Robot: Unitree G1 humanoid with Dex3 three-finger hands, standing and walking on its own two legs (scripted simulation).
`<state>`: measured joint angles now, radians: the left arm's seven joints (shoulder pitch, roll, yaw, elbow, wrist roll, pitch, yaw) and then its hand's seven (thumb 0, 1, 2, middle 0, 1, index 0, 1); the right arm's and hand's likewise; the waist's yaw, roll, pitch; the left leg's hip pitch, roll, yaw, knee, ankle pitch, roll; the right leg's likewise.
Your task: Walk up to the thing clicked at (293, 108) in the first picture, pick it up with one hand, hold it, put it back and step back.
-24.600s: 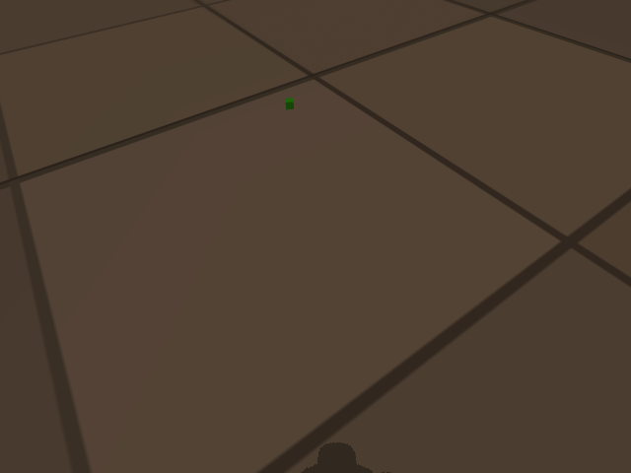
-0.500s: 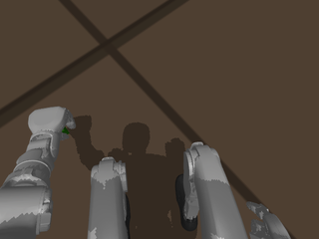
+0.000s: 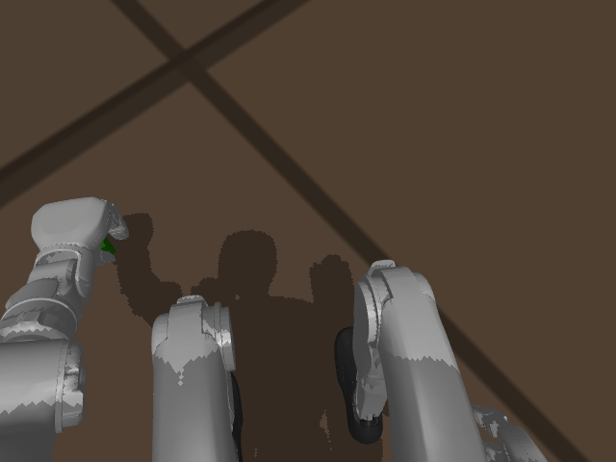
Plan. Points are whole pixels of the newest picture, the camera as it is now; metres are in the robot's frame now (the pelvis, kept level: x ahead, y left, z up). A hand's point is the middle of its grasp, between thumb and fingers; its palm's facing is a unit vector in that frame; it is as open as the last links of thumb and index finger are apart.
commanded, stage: lower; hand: left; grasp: from above
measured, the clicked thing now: (87, 245) +0.43 +0.29 -0.21
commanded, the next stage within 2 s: rest in 0.46 s
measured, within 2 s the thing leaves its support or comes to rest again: rests again in 1.14 s
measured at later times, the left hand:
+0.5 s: hand (107, 253) +0.42 +0.27 -0.24, palm faces -0.48 -0.08 -0.87, open 4.9 cm
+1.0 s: hand (114, 257) +0.43 +0.27 -0.28, palm faces -0.48 -0.13 -0.87, open 4.9 cm
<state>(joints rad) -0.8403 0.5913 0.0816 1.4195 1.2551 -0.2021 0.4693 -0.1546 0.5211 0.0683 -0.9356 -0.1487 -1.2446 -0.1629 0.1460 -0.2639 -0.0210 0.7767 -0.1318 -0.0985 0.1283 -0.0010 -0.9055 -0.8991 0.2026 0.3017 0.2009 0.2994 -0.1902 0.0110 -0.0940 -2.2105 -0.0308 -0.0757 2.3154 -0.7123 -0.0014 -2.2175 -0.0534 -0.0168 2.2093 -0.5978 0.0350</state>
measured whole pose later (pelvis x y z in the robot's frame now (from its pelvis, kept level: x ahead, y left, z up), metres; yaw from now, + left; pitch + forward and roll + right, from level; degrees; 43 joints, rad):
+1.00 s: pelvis +0.01 +0.00 -0.06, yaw -4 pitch +32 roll -10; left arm -0.90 0.77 0.23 1.68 1.37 -0.29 0.65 -0.11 0.49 0.13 -0.91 -0.18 -1.25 -0.26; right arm 0.11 -0.30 0.05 0.80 -0.26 -0.17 0.27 0.00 -0.91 -0.90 0.20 0.30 0.20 0.30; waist -0.28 -0.04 0.03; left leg -2.34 -0.04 -0.14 2.55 -0.77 0.00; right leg -2.32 -0.04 -0.06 2.38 -0.62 0.06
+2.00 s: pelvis +0.00 +0.01 -0.07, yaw -7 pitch +28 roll -13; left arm -0.95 0.87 0.17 1.83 1.36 -0.28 0.75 -0.13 0.47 0.19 -0.89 -0.23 -1.15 -0.28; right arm 0.07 -0.33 0.18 0.79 -0.32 -0.27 0.35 0.00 -0.91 -0.90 0.20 0.30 0.20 0.30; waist -0.33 -0.09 0.09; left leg -2.33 -0.03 -0.19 2.59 -0.76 0.01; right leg -2.28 -0.02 -0.11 2.38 -0.59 0.08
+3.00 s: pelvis +0.01 +0.01 -0.07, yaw -7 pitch +28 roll -13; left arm -0.89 0.86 0.24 1.66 1.34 -0.27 0.69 0.00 -0.02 0.63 -0.48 -0.64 -0.50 -0.63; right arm 0.10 -0.35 0.12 0.78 -0.27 -0.27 0.37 0.00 -0.91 -0.90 0.20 0.30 0.20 0.30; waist -0.32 -0.08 0.08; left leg -2.34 -0.04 -0.19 2.60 -0.77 0.01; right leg -2.29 -0.02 -0.11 2.38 -0.60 0.07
